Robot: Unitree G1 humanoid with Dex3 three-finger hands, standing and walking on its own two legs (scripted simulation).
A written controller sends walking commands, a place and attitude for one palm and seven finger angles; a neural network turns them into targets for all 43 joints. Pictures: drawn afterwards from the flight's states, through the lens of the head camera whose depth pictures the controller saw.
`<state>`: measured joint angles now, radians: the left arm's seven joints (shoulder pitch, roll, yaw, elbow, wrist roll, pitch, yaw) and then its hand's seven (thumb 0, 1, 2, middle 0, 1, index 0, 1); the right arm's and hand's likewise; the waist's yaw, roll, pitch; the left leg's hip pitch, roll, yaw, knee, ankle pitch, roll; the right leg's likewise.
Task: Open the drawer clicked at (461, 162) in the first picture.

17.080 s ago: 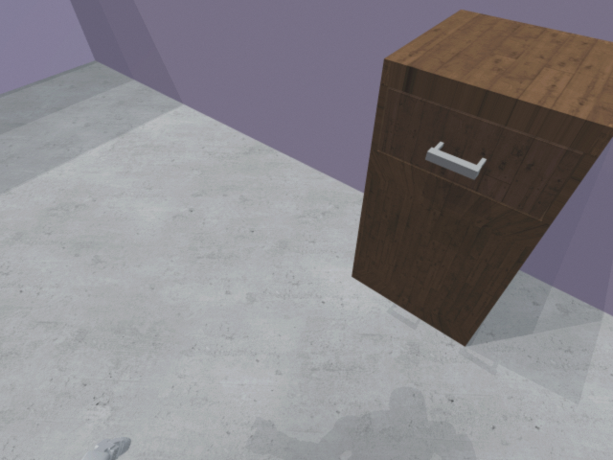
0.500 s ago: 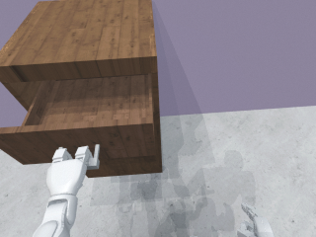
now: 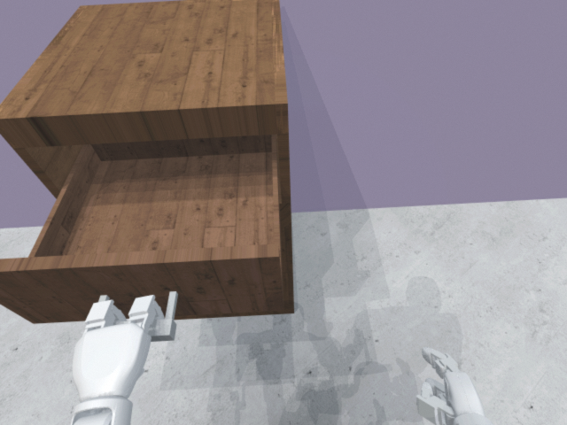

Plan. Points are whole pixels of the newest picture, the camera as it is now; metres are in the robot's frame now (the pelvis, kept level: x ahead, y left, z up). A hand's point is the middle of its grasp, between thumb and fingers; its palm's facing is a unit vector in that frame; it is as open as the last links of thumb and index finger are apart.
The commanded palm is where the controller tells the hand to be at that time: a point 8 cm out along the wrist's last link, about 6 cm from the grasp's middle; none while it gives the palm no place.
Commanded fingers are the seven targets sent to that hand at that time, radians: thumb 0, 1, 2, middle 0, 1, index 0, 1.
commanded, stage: pull the drawer open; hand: left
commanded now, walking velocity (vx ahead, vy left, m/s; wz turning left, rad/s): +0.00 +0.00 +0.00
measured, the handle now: (134, 316) +0.26 +0.25 -0.01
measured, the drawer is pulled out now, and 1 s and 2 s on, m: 0.24 0.30 0.30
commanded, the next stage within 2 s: open the thumb to release the handle in 0.66 s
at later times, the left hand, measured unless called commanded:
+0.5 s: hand (123, 407) +0.15 +0.23 -0.03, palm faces -0.01 -0.09 -1.00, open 5.8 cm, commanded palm +0.10 +0.23 +0.02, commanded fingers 0.00 0.90 0.90 -0.40 -1.35 -0.40 -1.35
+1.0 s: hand (122, 404) +0.15 +0.23 -0.03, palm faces +0.02 -0.08 -1.00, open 6.9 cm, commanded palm +0.12 +0.23 +0.02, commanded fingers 0.00 -0.01 0.51 -0.34 -1.25 -0.34 -1.25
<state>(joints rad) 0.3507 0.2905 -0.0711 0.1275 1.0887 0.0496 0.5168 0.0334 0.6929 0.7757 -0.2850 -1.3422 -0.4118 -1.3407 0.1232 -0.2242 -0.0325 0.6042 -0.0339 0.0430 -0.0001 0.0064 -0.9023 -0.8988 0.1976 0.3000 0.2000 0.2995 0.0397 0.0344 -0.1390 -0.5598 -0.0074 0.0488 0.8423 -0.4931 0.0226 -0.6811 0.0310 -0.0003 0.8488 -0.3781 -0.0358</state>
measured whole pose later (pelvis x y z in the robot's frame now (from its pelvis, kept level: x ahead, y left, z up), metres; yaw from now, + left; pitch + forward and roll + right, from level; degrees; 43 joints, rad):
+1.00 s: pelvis -0.01 -0.01 -0.02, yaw +1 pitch +14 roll +1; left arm 0.55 0.28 -0.06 -0.04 1.08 0.02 0.59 0.01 0.51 0.72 -0.35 -1.30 -0.38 -1.30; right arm 0.12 -0.24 -0.04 0.59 -0.06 0.04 0.01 0.01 -0.90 -0.90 0.20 0.30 0.20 0.30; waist 0.07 0.04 -0.15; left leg -0.67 -0.01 0.04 0.97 -0.54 0.02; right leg -0.79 0.03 -0.01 0.98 -0.43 -0.04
